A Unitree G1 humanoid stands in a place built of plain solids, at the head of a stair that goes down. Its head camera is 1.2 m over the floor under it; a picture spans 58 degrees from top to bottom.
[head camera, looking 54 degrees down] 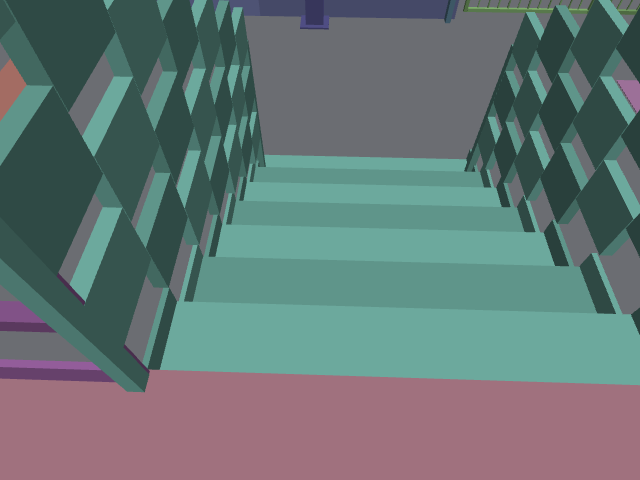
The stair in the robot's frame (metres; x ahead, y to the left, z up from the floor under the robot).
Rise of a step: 0.16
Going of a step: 0.30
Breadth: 1.62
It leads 2 degrees to the right of straight ahead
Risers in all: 8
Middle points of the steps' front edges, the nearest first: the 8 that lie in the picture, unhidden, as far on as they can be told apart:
0.40 -0.27 0.00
0.70 -0.28 -0.16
1.00 -0.29 -0.32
1.30 -0.30 -0.49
1.60 -0.31 -0.65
1.90 -0.32 -0.81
2.20 -0.33 -0.97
2.50 -0.34 -1.14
